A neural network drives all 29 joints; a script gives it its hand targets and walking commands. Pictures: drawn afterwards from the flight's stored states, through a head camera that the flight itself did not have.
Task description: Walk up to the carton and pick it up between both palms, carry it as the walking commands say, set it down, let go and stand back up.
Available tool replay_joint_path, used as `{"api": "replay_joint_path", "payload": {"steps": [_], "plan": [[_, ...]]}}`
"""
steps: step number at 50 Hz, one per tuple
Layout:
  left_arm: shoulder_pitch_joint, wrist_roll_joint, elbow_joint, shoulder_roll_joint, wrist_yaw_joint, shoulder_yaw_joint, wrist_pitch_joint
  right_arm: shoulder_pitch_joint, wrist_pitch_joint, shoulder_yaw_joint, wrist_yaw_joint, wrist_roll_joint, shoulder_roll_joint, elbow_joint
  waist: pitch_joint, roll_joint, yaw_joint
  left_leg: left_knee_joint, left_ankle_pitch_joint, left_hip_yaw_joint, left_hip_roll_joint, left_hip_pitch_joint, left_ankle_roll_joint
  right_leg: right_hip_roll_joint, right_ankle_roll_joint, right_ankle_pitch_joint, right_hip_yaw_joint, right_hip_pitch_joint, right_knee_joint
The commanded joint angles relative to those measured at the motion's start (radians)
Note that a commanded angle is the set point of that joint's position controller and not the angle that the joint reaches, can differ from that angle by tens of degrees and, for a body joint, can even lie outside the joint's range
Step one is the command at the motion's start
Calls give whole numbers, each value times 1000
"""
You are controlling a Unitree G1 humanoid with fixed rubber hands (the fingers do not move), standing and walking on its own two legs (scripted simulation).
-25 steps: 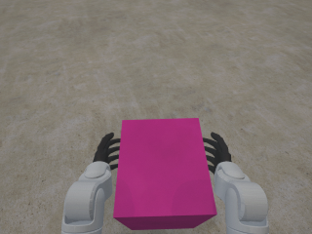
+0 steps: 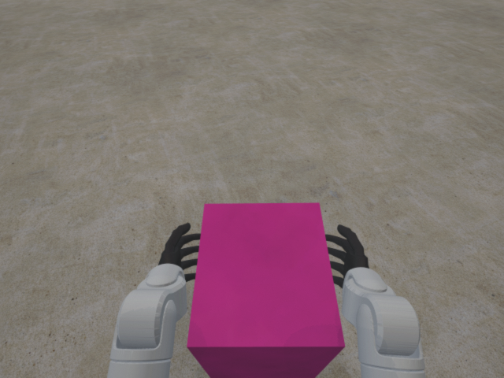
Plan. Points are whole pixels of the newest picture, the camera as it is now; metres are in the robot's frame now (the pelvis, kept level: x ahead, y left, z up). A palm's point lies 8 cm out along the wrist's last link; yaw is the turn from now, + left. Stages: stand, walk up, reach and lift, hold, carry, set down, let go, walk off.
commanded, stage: carry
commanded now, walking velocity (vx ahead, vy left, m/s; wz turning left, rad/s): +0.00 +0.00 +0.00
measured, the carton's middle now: (262, 299) +0.27 +0.00 -0.01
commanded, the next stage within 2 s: hold in 0.54 s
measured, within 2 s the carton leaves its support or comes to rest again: neither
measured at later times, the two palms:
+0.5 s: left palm (174, 279) +0.25 +0.13 +0.07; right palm (357, 283) +0.26 -0.14 +0.07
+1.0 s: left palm (190, 285) +0.26 +0.12 +0.04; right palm (364, 294) +0.26 -0.15 +0.04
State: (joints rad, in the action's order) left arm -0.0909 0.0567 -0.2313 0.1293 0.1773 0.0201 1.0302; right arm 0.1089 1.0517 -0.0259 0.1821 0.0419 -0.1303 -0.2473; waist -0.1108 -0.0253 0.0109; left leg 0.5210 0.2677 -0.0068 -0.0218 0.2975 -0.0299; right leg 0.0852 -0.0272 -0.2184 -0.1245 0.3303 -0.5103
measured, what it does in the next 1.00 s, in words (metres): stands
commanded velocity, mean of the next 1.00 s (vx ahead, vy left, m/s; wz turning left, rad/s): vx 0.00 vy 0.00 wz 0.00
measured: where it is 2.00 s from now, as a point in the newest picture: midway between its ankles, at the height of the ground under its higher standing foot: outside the picture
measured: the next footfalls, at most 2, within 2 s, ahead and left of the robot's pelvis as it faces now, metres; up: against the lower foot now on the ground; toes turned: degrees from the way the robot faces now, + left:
none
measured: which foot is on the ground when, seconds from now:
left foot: down 0.00-1.00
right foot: down 0.00-1.00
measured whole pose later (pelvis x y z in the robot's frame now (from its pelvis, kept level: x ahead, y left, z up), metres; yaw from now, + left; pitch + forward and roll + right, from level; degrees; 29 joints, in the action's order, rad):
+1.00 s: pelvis -0.02 +0.00 +0.00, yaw +0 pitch -3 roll +0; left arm -0.25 0.11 0.32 0.15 0.08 0.11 0.68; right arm 0.18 0.74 -0.17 0.07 0.20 -0.14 0.15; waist -0.06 -0.02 0.01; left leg 0.52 0.25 -0.01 -0.02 0.22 -0.03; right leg 0.05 -0.01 -0.20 -0.07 0.26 -0.51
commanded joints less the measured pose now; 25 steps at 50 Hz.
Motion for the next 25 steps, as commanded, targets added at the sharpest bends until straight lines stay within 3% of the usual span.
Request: {"api": "replay_joint_path", "payload": {"steps": [1,3,4,6,8,10,12,13,14,16,17,18,19,22,24,25], "plan": [[-406,-234,-202,861,-110,-480,-4,390,-13,505,-135,-236,-868,-169,-177,41,-7,-96,-141,135,136,58,-10,73,35,-53,79,-137,51],[-394,-208,-115,827,-113,-443,1,376,-10,458,-134,-199,-822,-99,-193,42,-5,-94,-150,125,134,51,-7,78,39,-36,81,-142,39],[-394,-215,-122,839,-112,-441,1,402,-11,471,-134,-213,-834,-122,-180,61,-5,-88,-146,124,130,56,-8,79,41,-31,85,-141,53],[-418,-232,-178,860,-111,-468,8,415,-5,487,-133,-227,-856,-164,-177,34,-5,-103,-159,145,136,58,-13,75,42,-29,82,-139,35],[-374,-203,-95,829,-111,-424,12,404,0,461,-131,-204,-822,-111,-201,82,-4,-94,-143,144,133,50,-12,73,43,-36,91,-138,39],[-406,-236,-166,881,-114,-470,17,408,7,497,-133,-225,-870,-169,-188,56,-5,-90,-165,134,134,59,-9,76,43,-17,86,-138,41],[-411,-214,-119,848,-115,-442,7,395,-2,454,-138,-201,-839,-100,-198,26,-4,-102,-206,143,139,48,-12,72,47,4,85,-147,19],[-391,-194,-63,836,-117,-419,2,395,-10,434,-141,-186,-821,-62,-207,43,-3,-97,-206,138,139,26,-10,68,46,13,82,-143,20],[-429,-208,-99,857,-118,-439,-3,393,-9,446,-143,-193,-857,-55,-208,45,-4,-89,-246,132,144,17,-12,74,46,33,83,-138,18],[-414,-171,-16,813,-124,-404,-24,386,-31,403,-153,-159,-806,22,-176,31,-4,-108,-218,150,148,35,-17,58,44,-24,73,-125,16],[-446,-195,-78,843,-127,-427,-38,398,-41,424,-156,-177,-847,-11,-192,35,-5,-103,-235,144,147,18,-13,58,43,-8,71,-130,17],[-445,-170,-19,825,-131,-405,-52,406,-57,404,-160,-154,-824,33,-188,49,-6,-105,-210,152,148,35,-12,49,46,-15,70,-135,15],[-477,-198,-98,865,-135,-448,-57,418,-57,447,-166,-182,-877,-13,-182,33,-6,-99,-212,137,141,42,-11,59,48,-8,71,-141,24],[-431,-149,9,813,-139,-393,-72,414,-77,418,-173,-156,-829,64,-195,59,-8,-78,-211,118,129,32,-9,74,50,52,85,-155,32],[-442,-171,-34,845,-146,-429,-78,424,-84,455,-177,-175,-861,11,-196,87,-8,-89,-211,131,132,36,-13,71,50,32,82,-158,30],[-440,-163,-4,849,-147,-425,-76,433,-86,454,-178,-172,-861,25,-195,75,-7,-79,-247,125,132,28,-14,72,47,68,84,-161,31]]}}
